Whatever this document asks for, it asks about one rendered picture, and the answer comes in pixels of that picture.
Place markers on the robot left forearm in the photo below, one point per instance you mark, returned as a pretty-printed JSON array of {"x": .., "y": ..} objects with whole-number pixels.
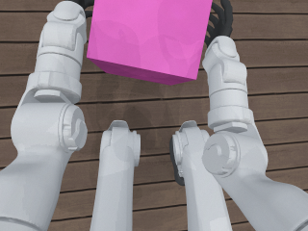
[{"x": 59, "y": 59}]

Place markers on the robot right hand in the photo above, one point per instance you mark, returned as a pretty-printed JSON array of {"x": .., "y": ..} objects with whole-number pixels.
[{"x": 222, "y": 23}]

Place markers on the robot right upper arm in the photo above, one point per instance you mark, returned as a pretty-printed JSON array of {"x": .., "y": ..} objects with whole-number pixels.
[{"x": 239, "y": 163}]

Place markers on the robot left upper arm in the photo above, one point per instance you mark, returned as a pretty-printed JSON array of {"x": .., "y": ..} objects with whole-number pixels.
[{"x": 45, "y": 134}]

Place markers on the robot right shin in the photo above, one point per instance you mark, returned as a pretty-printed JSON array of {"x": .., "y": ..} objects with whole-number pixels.
[{"x": 189, "y": 124}]

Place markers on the right robot thigh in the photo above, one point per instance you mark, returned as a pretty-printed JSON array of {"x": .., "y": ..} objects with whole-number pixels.
[{"x": 206, "y": 206}]

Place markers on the carton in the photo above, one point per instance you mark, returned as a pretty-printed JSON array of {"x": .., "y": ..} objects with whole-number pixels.
[{"x": 159, "y": 41}]

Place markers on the robot right forearm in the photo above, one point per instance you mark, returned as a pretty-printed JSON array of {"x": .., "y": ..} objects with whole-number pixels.
[{"x": 226, "y": 77}]

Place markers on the robot left hand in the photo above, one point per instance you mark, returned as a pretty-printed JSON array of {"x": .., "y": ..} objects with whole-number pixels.
[{"x": 84, "y": 4}]

